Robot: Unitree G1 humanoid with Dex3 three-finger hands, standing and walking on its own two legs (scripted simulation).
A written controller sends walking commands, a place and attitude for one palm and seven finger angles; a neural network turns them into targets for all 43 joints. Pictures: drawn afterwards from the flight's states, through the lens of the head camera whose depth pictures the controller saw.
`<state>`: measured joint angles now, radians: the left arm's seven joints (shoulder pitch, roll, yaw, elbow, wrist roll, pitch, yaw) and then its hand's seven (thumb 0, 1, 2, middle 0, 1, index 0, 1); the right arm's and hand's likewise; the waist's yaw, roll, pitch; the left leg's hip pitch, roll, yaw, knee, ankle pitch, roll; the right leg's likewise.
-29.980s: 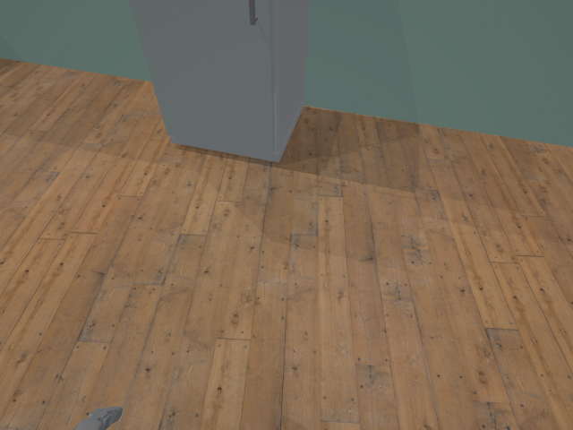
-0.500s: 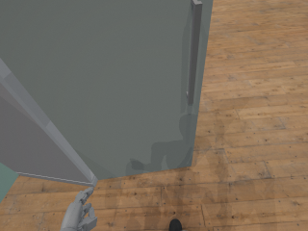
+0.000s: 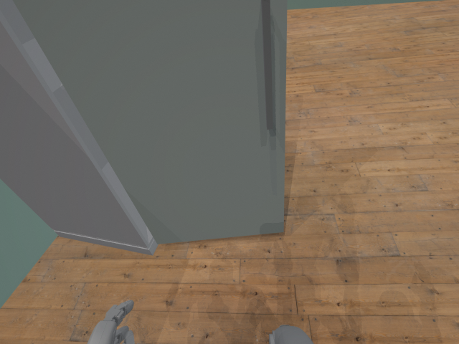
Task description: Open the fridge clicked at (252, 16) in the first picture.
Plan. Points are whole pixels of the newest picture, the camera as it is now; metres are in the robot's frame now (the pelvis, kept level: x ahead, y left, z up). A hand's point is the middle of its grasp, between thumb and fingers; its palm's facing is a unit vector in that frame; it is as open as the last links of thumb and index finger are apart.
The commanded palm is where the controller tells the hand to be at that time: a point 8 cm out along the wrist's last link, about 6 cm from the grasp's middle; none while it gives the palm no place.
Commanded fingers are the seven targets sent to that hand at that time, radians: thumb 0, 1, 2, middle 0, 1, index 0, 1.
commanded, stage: stop stepping back and stand still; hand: right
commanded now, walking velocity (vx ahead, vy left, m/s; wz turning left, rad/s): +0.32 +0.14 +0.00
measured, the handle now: (267, 70) +0.72 -0.11 +0.15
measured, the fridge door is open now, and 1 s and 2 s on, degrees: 73 73 73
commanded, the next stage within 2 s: let the arm hang, fingers relaxed in 0.76 s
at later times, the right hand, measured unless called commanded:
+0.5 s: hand out of the picture +0.08 -0.36 +0.19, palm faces +0.60 +0.72 -0.35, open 7.4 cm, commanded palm +0.04 -0.37 +0.19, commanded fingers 0.00 -0.90 -0.90 0.20 0.30 0.20 0.30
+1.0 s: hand out of the picture +0.10 -0.37 -0.03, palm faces +0.30 +0.86 -0.42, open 7.4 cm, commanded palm none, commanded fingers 0.00 -0.90 -0.90 0.20 0.30 0.20 0.30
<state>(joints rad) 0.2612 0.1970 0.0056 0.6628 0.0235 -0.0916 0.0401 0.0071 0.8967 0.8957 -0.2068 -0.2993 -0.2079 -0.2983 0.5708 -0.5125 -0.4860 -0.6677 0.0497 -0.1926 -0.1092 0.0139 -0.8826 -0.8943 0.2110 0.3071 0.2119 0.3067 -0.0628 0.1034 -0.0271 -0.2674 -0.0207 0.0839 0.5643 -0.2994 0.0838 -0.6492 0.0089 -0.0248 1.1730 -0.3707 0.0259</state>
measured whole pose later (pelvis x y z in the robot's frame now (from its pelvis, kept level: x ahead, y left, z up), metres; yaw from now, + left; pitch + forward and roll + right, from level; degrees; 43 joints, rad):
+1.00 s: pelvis -0.08 -0.09 -0.01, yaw -8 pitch +1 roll -1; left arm 0.19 0.27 0.01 0.79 0.04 -0.04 0.01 0.01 0.90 0.90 -0.20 -0.30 -0.21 -0.30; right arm 0.25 -0.30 -0.19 0.30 -0.02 0.01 -0.03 0.00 -0.90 -0.90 0.19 0.30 0.19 0.30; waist 0.01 -0.04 -0.02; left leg -0.37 0.03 -0.02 0.75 -0.37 -0.01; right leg -0.40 0.05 -0.02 0.70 -0.31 -0.04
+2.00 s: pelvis -0.07 -0.10 +0.02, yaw -7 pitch -1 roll +0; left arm 0.26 0.15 0.01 1.13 0.02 0.00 0.03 0.00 0.91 0.90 -0.20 -0.30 -0.20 -0.30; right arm 0.25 -0.15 0.00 1.16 -0.01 0.00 -0.02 0.01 -0.91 -0.89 0.20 0.30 0.20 0.30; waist 0.01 -0.01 0.04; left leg -0.16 0.01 -0.03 0.41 -0.23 -0.02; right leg -0.20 0.03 -0.02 0.41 -0.19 -0.04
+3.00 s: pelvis -0.05 -0.09 +0.02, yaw -7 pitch -1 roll +0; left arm 0.11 0.30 0.01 1.13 0.02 -0.01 0.01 0.00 0.90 0.90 -0.20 -0.30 -0.20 -0.30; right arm 0.10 -0.30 -0.01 1.14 -0.01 -0.01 0.00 0.01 -0.90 -0.89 0.20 0.30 0.20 0.30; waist 0.01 -0.01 0.07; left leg -0.10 -0.01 -0.02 0.33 -0.21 0.00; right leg -0.15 0.02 -0.01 0.34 -0.17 -0.02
